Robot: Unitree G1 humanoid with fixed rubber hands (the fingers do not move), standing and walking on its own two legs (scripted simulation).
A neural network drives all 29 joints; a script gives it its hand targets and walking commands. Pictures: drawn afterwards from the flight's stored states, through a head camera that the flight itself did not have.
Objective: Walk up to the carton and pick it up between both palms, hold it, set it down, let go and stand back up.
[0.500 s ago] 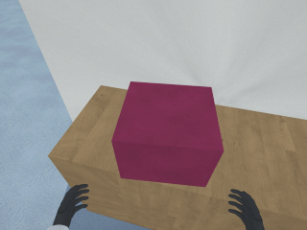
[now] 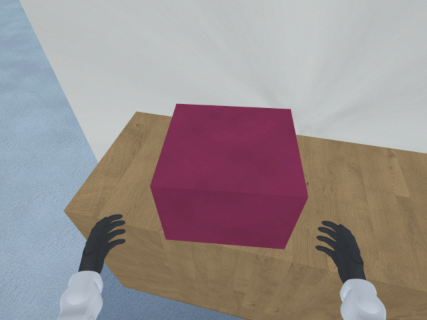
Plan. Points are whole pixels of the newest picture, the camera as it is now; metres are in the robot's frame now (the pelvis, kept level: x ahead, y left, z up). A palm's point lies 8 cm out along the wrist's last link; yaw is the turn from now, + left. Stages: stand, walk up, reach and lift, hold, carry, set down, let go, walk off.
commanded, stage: reach and lift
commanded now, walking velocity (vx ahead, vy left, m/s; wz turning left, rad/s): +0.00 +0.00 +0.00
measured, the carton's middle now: (228, 174) +0.46 -0.02 -0.01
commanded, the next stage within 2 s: none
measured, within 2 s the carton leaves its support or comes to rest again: neither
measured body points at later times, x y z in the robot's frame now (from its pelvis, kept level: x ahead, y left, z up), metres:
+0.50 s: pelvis +0.00 -0.01 +0.01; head +0.00 -0.01 +0.46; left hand +0.35 +0.24 +0.06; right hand +0.33 -0.25 +0.04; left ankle -0.02 +0.10 -0.72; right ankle +0.04 -0.12 -0.72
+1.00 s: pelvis +0.01 -0.01 +0.02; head +0.03 -0.01 +0.47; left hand +0.42 +0.24 +0.11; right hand +0.40 -0.26 +0.10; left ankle -0.01 +0.10 -0.72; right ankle +0.04 -0.12 -0.72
